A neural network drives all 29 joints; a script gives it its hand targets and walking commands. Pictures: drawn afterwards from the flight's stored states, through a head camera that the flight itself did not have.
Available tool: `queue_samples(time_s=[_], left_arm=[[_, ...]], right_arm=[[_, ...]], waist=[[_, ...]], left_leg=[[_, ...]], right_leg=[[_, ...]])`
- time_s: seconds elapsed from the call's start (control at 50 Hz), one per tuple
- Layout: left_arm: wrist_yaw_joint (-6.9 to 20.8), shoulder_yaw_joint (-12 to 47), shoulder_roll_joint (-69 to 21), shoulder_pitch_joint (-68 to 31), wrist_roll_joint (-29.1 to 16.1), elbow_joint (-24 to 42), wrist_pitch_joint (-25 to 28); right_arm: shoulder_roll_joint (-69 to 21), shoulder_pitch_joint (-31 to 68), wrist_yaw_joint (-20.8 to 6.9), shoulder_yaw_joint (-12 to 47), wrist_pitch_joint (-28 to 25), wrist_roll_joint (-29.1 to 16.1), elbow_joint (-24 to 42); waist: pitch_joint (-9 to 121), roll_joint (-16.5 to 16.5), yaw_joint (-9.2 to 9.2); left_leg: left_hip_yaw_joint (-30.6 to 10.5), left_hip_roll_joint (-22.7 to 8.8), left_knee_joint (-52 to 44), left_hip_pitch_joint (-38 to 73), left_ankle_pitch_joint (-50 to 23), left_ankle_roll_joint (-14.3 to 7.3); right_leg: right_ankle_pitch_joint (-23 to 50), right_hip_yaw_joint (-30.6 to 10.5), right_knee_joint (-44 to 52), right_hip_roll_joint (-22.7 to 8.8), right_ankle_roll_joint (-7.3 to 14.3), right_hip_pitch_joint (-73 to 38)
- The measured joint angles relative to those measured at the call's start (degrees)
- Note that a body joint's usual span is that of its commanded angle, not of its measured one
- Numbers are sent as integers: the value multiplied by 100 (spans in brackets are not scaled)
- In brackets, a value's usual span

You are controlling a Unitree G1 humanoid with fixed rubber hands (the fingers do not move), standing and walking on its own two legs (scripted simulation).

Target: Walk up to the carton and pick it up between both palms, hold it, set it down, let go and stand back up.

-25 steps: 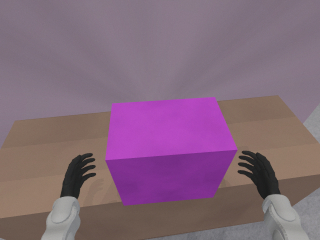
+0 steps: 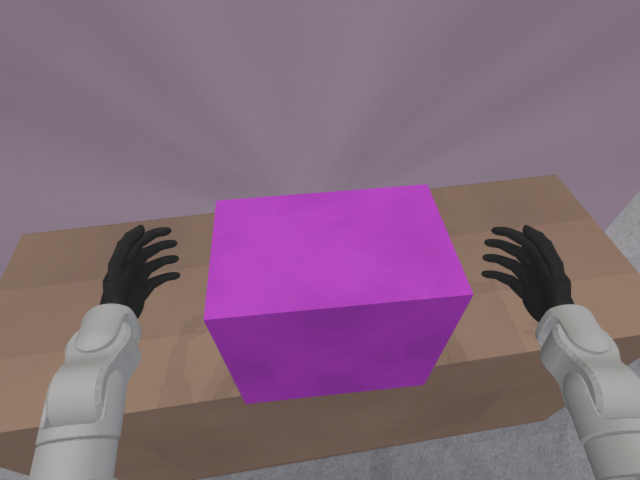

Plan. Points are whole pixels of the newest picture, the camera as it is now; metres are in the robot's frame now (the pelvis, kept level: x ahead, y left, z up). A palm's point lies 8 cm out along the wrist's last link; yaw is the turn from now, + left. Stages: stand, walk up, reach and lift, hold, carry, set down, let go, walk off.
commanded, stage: reach and lift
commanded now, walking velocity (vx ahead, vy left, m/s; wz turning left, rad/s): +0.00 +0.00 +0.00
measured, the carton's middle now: (330, 301) +0.36 +0.02 -0.04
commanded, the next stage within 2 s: none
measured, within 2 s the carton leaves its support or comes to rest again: neither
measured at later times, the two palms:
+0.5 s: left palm (116, 220) +0.34 +0.26 +0.16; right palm (553, 217) +0.36 -0.23 +0.15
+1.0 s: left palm (139, 265) +0.33 +0.27 +0.08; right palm (507, 251) +0.37 -0.20 +0.08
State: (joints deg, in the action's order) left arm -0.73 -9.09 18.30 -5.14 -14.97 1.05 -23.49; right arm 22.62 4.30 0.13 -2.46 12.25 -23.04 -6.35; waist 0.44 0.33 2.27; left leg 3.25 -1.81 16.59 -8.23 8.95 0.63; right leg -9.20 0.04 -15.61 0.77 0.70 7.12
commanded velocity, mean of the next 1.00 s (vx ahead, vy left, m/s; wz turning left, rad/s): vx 0.00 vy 0.00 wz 0.00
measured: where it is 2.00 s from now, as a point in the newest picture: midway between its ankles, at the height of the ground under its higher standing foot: outside the picture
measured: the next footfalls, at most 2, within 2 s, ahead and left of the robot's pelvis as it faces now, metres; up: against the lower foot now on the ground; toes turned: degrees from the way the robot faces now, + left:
none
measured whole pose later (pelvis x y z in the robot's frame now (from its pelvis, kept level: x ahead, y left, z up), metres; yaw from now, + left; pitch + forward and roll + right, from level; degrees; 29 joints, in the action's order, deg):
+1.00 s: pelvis +0.00 +0.00 +0.00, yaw +2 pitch +3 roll -1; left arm -0.1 -7.7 18.8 -24.3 -11.3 -22.1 -21.1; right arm 19.6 24.6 0.4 -1.9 9.8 -20.9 -31.4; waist 1.5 1.7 1.8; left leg 0.9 -1.8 20.7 -14.1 10.0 1.0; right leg -10.2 2.3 -18.2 0.7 0.7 11.4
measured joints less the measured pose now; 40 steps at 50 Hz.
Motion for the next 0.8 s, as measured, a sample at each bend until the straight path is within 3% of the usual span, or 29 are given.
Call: queue_samples(time_s=[0.26, 0.48, 0.66, 0.8], left_arm=[[-4, -337, 193, -946, 42, 87, -1026], [-46, -446, 410, -2008, 72, -477, -1586], [-58, -326, 616, -2896, 64, -1374, -1657], [69, -228, 558, -3004, 231, -2071, -1220]], right_arm=[[373, 1072, 39, 108, 717, -391, -272], [558, 2136, 59, 248, 1115, -611, -974], [615, 3037, 6, 337, 1234, -657, -1853], [433, 3191, -23, 389, 1021, -503, -2465]], waist=[[94, 70, -91], [239, 130, -137], [338, 128, -118], [280, 136, -135]], left_leg=[[-13, -32, 73, -194, 17, 21], [-24, -59, 163, -374, 9, 37], [-46, -66, 218, -525, -25, 32], [-121, -40, 206, -458, -37, 25]], right_leg=[[7, 9, -31, 31, 12, 174], [9, 16, -134, 56, 29, 361], [31, 35, -201, 62, 35, 510], [21, 109, -168, 40, 26, 401]])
